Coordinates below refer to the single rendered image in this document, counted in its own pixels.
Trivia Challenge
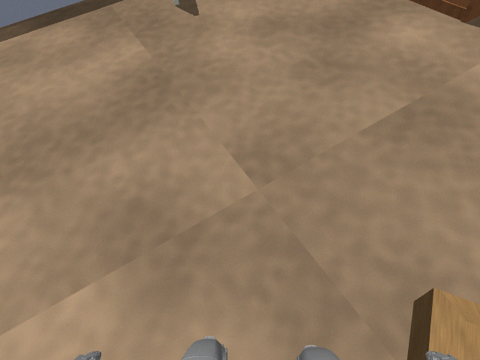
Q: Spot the bookshelf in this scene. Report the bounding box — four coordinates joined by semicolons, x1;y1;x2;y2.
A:
410;0;480;23

